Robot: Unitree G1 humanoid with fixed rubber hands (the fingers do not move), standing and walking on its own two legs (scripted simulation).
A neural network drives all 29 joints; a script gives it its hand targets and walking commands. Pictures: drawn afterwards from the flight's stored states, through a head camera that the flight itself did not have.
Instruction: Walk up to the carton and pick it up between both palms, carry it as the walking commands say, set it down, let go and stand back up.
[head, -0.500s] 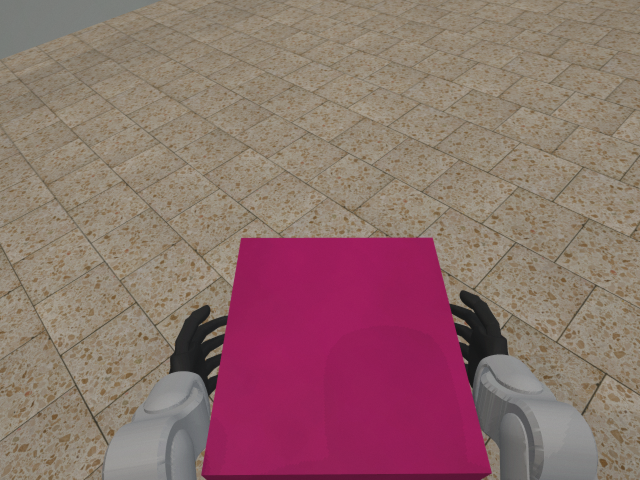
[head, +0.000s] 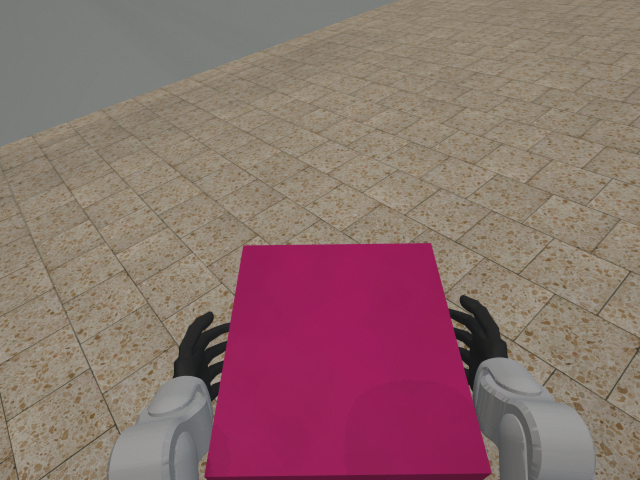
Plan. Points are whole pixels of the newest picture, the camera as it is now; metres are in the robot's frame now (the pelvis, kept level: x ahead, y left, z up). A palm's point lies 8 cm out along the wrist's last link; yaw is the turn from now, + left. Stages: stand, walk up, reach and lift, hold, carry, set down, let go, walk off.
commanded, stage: carry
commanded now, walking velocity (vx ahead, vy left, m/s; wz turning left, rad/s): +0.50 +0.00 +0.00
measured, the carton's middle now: (338, 390) +0.26 +0.00 +0.02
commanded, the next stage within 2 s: none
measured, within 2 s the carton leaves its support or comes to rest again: neither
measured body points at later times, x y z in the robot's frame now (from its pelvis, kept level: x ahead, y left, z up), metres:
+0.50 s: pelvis +0.34 +0.04 -0.02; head +0.34 +0.04 +0.43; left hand +0.59 +0.20 +0.06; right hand +0.59 -0.12 +0.06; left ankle +0.26 +0.12 -0.75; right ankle +0.40 -0.06 -0.73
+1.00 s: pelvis +0.68 +0.06 -0.03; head +0.66 +0.06 +0.42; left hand +0.93 +0.21 +0.07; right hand +0.93 -0.10 +0.07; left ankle +0.74 +0.15 -0.76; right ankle +0.54 -0.07 -0.75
